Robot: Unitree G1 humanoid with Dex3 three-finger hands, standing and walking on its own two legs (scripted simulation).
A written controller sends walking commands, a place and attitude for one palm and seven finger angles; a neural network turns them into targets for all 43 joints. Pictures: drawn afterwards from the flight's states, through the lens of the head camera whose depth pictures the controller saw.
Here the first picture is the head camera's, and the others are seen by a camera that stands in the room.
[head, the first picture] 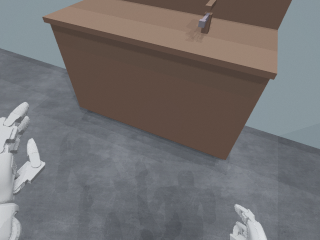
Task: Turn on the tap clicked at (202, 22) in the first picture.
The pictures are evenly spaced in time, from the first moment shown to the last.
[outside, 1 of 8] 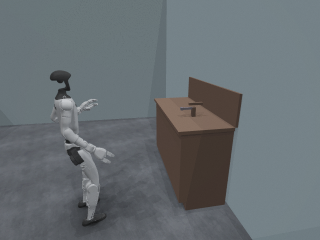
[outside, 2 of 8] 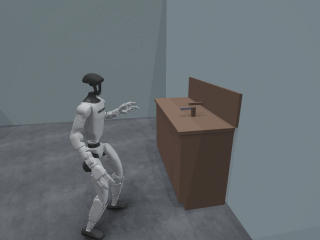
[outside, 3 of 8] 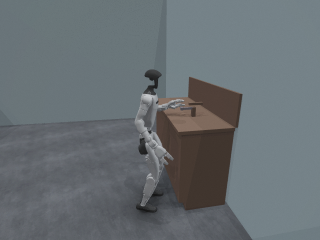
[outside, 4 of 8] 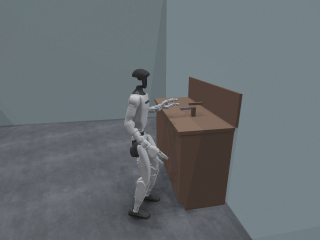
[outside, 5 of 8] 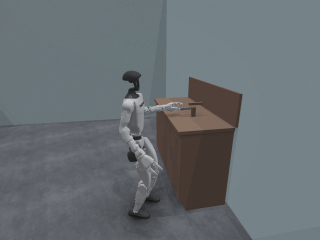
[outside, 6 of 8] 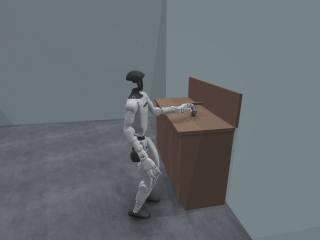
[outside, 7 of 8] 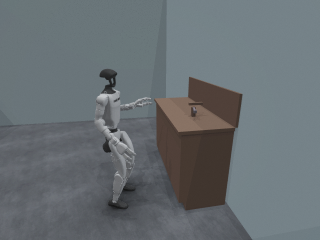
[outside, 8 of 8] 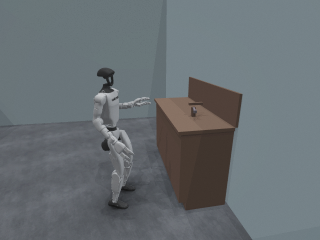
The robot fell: no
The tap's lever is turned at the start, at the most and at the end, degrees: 0 77 77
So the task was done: yes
